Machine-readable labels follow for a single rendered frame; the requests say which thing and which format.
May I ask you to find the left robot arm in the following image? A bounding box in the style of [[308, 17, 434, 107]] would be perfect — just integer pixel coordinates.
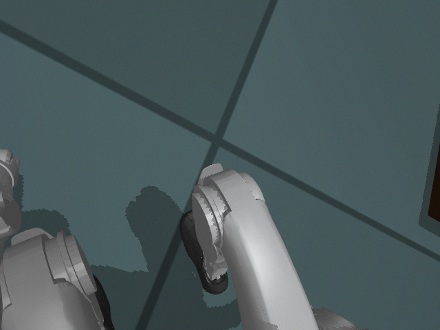
[[0, 148, 21, 330]]

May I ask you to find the right robot foot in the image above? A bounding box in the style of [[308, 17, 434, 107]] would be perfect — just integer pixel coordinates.
[[179, 210, 228, 295]]

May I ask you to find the right robot hand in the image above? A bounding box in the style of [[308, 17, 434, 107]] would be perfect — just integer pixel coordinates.
[[311, 306, 361, 330]]

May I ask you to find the left robot foot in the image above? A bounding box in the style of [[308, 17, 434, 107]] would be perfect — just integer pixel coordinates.
[[93, 274, 115, 330]]

